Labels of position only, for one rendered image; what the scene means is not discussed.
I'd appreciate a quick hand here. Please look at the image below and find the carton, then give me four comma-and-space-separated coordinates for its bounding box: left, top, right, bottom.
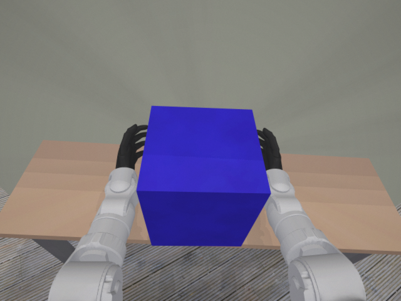
137, 106, 271, 246

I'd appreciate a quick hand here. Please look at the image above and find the robot right hand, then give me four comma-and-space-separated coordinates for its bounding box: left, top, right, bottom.
257, 128, 283, 171

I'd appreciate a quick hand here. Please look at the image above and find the right robot upper arm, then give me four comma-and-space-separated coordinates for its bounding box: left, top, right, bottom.
288, 253, 366, 301

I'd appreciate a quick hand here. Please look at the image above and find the robot right forearm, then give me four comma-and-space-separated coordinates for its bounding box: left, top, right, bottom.
264, 169, 366, 299

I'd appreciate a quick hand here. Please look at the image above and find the robot left forearm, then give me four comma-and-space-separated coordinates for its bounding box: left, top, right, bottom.
48, 167, 139, 301

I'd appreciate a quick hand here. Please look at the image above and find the table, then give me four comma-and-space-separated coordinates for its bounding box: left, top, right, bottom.
0, 140, 401, 264

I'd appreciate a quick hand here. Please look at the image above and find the robot left hand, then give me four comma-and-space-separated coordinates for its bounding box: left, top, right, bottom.
116, 124, 148, 170

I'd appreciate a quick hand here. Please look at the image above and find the left robot upper arm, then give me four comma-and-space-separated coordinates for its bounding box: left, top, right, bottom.
49, 261, 123, 301

